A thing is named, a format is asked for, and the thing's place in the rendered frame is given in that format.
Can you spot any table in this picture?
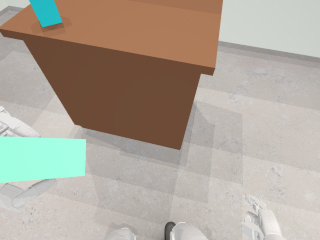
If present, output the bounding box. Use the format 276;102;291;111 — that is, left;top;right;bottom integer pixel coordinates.
0;0;223;150

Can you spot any right robot shin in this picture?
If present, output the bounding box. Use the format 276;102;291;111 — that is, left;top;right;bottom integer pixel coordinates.
173;222;186;229

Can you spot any right robot hand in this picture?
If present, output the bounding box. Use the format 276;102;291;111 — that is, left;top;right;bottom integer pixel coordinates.
241;194;283;240

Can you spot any sponge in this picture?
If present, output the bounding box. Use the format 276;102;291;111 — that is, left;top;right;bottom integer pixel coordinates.
0;136;86;183

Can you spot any robot right foot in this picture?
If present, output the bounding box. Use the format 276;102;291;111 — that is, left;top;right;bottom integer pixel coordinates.
164;221;176;240

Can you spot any left robot hand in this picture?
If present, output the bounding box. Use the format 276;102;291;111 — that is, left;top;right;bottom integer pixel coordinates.
0;106;57;213

